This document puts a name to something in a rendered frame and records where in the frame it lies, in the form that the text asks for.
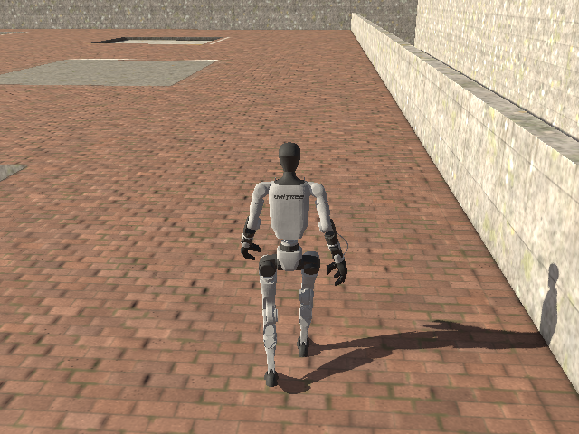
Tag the robot left hand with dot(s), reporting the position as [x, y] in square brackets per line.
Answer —
[244, 251]

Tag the left robot forearm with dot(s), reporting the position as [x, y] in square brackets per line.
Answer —
[247, 235]

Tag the right robot forearm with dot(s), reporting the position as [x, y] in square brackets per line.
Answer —
[333, 244]

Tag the robot right hand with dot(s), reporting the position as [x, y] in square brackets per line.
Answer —
[342, 271]

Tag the right robot upper arm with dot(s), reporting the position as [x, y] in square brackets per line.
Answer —
[317, 190]

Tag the left robot upper arm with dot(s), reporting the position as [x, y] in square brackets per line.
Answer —
[261, 190]

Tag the humanoid robot torso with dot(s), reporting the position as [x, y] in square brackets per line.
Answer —
[289, 206]

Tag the robot right foot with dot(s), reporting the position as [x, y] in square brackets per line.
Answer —
[303, 349]

